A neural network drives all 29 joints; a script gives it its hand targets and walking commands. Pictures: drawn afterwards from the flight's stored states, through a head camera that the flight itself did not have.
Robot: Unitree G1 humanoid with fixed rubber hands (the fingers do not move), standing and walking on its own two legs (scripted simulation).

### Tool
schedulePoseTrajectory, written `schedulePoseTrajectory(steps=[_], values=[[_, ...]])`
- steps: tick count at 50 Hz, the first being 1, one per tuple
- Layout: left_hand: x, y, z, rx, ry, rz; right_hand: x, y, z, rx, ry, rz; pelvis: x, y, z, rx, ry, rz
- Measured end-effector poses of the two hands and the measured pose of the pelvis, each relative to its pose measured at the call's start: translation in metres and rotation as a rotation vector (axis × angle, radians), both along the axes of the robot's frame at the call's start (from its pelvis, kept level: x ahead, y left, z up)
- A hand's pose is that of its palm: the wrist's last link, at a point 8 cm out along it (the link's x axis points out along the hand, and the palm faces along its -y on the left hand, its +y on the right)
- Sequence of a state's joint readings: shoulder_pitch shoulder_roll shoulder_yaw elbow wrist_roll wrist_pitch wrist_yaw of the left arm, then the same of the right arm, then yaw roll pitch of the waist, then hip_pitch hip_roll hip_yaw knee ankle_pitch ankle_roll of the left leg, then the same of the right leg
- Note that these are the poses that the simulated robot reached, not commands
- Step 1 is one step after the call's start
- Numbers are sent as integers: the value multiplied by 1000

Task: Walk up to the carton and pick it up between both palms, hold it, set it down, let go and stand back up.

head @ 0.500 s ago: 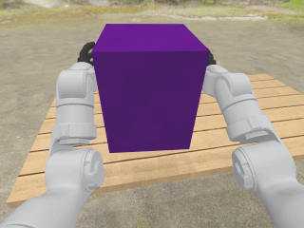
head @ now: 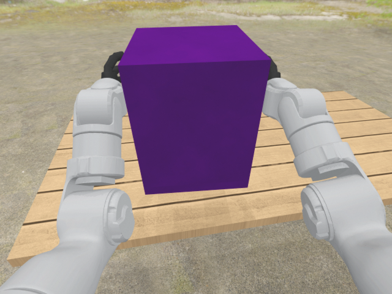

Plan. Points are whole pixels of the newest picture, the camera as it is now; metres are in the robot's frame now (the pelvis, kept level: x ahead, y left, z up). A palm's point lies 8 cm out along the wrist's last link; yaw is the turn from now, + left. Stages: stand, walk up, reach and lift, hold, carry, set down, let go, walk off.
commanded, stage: hold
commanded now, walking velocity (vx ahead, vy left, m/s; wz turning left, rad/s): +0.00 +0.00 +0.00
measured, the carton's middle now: (192, 107) +0.38 +0.01 +0.26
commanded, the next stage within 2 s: none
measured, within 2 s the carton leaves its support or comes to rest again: neither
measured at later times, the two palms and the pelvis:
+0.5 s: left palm (112, 92) +0.38 +0.15 +0.30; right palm (269, 94) +0.37 -0.14 +0.30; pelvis +0.00 +0.00 +0.00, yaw +0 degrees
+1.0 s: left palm (111, 89) +0.37 +0.15 +0.31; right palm (270, 90) +0.37 -0.14 +0.30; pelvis +0.00 +0.00 +0.00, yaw +0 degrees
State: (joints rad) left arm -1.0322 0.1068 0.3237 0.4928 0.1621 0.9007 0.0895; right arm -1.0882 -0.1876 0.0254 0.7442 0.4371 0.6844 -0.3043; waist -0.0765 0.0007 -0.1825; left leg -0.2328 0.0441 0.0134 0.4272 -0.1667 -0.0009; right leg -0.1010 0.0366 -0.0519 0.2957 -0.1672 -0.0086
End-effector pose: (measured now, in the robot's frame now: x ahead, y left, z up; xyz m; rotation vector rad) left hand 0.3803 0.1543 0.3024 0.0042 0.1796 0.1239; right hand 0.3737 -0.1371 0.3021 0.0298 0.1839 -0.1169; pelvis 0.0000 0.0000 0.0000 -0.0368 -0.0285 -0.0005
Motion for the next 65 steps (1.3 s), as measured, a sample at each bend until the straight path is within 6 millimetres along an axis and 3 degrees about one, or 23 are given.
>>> schedulePoseTrajectory(steps=[14, 44, 65], values=[[0, 1, -6, -6, -2, 4, 0, 1, -10, 5, -1, 1, 4, 2, -1, -3, -9, 1], [-6, 0, 5, -3, 1, 6, -6, 0, 1, 12, 7, 0, -1, 1, 0, -1, -8, -2], [-5, -1, 2, 0, -4, 0, -6, -1, 0, 3, 4, -5, -2, 2, -1, -4, -2, -2]])
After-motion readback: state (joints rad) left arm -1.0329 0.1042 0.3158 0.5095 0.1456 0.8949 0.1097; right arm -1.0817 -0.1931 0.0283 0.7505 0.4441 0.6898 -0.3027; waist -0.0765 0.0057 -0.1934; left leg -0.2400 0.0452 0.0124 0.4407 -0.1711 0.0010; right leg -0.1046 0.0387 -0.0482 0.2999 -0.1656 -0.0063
